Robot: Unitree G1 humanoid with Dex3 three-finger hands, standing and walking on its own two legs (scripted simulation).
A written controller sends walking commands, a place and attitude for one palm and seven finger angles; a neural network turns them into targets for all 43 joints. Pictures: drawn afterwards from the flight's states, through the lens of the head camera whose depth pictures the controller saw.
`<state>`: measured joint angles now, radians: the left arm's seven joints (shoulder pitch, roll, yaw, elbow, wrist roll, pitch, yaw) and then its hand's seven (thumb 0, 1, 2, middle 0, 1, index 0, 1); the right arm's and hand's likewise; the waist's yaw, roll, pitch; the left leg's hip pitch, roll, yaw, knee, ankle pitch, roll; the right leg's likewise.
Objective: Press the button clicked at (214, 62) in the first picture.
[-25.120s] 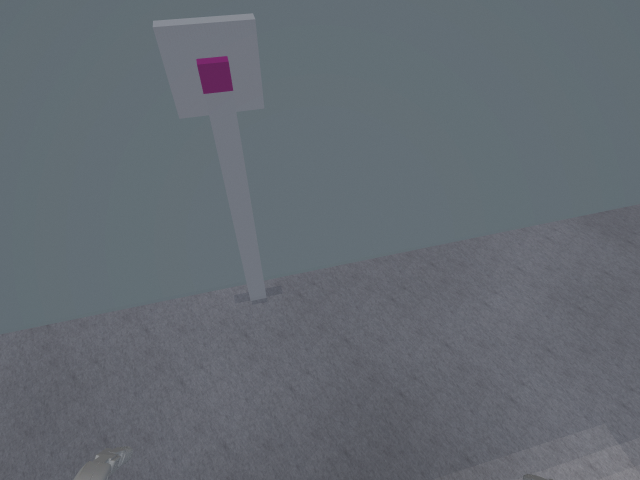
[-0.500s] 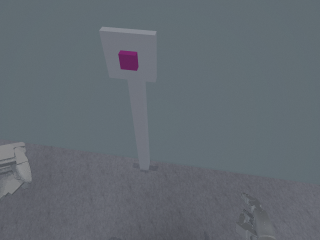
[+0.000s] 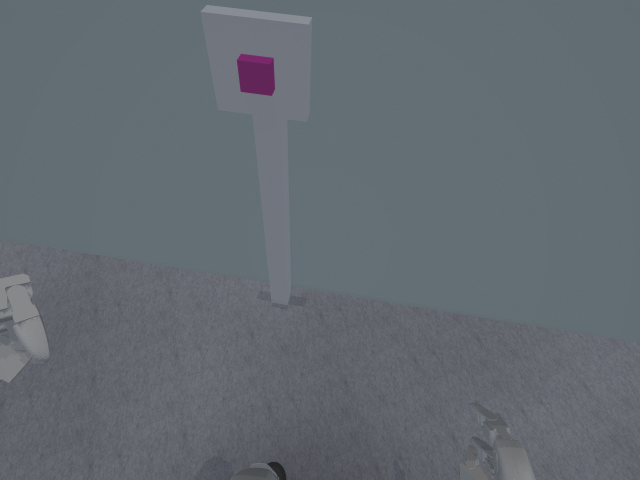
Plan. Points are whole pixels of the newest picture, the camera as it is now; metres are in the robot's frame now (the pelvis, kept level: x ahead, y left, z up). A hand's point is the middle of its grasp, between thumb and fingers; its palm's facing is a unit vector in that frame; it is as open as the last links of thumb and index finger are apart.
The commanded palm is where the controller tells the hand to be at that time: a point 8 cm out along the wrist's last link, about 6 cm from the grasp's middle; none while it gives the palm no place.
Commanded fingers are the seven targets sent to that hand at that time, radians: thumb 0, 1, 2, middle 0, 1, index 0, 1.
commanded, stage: step back with the hand held close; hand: left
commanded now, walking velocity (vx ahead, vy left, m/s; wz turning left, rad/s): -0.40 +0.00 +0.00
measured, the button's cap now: (257, 74) +0.73 +0.17 +0.12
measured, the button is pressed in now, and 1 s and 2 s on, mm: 0 0 0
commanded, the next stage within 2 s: stop stepping back and stand still in 0.24 s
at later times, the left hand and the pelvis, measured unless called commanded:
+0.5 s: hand out of the picture +0.08 +0.28 +0.17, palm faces +0.42 -0.83 -0.37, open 3.1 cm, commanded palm +0.03 +0.31 +0.19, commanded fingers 0.00 0.90 0.90 -1.30 -1.50 -1.30 -1.50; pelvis -0.09 +0.03 +0.00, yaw +2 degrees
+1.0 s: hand out of the picture +0.04 +0.24 +0.17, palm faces +0.39 -0.82 -0.41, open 3.1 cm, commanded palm -0.01 +0.28 +0.19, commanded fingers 0.00 0.90 0.90 -1.30 -1.50 -1.30 -1.50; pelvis -0.14 +0.00 +0.02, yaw -1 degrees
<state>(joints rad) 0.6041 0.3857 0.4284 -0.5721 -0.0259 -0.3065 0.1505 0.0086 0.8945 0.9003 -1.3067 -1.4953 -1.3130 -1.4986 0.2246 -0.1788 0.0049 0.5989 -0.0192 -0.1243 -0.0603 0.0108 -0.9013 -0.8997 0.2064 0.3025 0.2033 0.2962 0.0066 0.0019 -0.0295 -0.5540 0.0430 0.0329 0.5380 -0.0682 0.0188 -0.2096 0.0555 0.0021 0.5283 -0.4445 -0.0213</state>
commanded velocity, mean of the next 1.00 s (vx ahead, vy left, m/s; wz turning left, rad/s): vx -0.02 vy -0.01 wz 0.01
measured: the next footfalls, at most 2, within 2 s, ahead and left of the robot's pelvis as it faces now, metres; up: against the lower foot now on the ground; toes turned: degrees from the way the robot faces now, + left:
left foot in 0.48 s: -0.03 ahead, +0.13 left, +0.00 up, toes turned +1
right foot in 0.80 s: -0.11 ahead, -0.08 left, +0.00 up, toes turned -5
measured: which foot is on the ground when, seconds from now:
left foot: down 0.00-0.32, up 0.34-0.46, down 0.48-0.82, up 0.84-1.00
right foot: down 0.00-0.50, up 0.52-0.78, down 0.80-1.00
